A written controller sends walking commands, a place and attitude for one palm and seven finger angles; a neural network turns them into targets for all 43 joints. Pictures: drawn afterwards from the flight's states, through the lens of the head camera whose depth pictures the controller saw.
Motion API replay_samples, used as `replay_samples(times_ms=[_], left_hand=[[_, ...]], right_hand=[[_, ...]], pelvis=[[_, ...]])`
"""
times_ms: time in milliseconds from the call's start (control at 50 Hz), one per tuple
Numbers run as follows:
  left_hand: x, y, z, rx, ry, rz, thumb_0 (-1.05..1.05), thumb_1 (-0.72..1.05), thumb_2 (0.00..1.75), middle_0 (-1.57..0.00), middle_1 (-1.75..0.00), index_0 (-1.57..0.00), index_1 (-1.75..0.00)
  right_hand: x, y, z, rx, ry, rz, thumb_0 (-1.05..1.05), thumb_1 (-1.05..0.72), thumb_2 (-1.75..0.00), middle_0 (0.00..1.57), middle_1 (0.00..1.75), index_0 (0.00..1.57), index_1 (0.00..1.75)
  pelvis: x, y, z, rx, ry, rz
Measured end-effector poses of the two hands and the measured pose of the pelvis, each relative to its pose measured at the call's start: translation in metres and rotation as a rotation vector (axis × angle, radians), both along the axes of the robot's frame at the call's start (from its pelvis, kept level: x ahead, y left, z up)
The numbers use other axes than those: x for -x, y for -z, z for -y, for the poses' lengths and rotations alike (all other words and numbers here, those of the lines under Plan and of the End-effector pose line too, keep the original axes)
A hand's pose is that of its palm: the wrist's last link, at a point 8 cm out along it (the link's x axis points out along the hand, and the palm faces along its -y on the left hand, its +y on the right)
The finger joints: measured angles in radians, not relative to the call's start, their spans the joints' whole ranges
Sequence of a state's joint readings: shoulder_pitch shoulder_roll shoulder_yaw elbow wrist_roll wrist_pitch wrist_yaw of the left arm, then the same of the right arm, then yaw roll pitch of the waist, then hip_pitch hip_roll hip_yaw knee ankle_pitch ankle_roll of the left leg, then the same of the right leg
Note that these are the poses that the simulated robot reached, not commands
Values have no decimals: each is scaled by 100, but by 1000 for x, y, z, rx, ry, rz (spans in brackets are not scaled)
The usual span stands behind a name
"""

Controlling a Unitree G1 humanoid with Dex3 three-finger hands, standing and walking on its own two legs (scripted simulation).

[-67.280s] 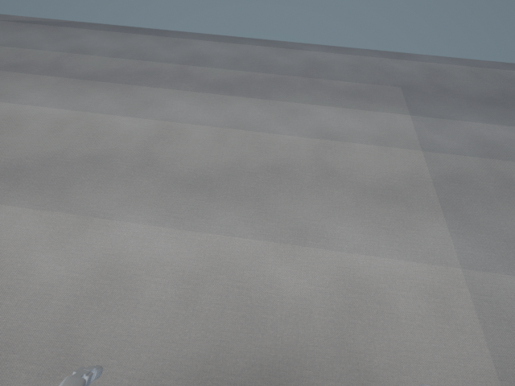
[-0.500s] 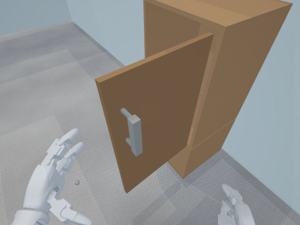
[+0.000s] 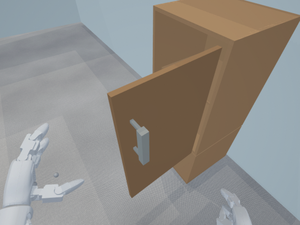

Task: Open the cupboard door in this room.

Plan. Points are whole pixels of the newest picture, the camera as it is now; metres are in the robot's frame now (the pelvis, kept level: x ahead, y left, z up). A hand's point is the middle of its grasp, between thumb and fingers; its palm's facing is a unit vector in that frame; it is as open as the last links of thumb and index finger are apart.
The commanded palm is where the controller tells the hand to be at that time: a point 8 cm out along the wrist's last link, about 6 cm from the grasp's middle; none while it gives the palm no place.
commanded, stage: draw the hand back to the body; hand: left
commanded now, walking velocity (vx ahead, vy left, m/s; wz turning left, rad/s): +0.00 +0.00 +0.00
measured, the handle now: (139, 142) +0.33 +0.07 +0.06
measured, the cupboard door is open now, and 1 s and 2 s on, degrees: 94 94 94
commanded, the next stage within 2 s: step back with the hand held close in 0.74 s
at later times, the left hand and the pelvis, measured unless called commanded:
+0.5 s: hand (37, 152) +0.20 +0.25 +0.17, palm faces +0.47 -0.79 -0.40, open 7.9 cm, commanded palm +0.15 +0.28 +0.18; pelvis +0.01 -0.02 +0.01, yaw -1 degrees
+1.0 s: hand (41, 152) +0.20 +0.24 +0.18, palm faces +0.43 -0.78 -0.45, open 7.4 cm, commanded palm +0.14 +0.27 +0.19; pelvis +0.00 -0.03 +0.01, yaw -1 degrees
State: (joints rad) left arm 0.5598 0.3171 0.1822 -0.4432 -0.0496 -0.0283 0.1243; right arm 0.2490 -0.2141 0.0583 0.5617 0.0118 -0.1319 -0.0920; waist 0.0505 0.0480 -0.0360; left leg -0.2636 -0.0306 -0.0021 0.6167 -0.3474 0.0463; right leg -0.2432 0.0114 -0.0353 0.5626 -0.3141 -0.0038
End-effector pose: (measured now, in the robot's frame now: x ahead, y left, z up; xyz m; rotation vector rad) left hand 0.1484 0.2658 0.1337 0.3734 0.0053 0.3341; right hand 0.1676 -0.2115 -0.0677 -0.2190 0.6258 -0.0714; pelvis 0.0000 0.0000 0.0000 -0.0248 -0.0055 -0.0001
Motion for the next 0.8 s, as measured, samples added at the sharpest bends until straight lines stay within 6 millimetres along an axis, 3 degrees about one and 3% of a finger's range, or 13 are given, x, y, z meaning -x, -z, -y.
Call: replay_samples(times_ms=[420,640,800], left_hand=[[-12,-55,-22,-132,-104,140,1,69,81,-21,-30,-21,-30],[-8,-41,-9,-84,-101,96,1,86,89,-21,-30,-21,-30],[-4,-49,-3,-104,-96,129,2,88,90,-21,-30,-21,-30]], right_hand=[[-22,-7,20,-14,11,-17,1,-91,-90,20,30,20,30],[-14,-4,31,-16,17,-44,1,-91,-90,20,30,20,30],[-8,-3,38,-17,26,-38,1,-91,-90,20,30,20,30]], pelvis=[[-13,-13,12,-12,11,45],[-8,-14,23,-16,12,57],[-5,-15,28,-14,13,70]])
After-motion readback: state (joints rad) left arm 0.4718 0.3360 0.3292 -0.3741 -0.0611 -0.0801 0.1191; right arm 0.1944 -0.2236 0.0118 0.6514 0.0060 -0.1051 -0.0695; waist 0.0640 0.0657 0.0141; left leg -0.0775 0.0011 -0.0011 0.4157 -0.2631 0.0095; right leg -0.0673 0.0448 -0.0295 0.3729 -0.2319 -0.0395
